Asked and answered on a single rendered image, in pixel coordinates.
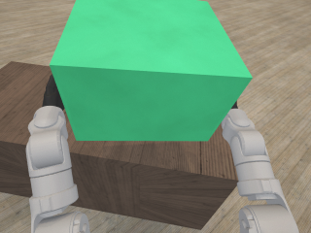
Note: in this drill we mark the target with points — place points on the left robot forearm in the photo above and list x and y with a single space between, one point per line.
49 165

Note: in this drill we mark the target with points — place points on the robot left upper arm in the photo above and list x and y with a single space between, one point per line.
73 222

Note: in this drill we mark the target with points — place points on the right robot forearm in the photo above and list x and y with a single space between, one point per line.
251 160

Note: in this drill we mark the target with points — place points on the robot left hand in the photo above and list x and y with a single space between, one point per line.
51 95

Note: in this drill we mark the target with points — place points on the robot right hand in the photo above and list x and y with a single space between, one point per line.
235 106

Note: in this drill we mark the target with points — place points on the robot right upper arm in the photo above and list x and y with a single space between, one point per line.
265 218

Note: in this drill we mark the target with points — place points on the carton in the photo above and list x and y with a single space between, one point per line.
146 70

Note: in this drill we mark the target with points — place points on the pedestal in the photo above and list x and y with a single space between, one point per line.
181 183

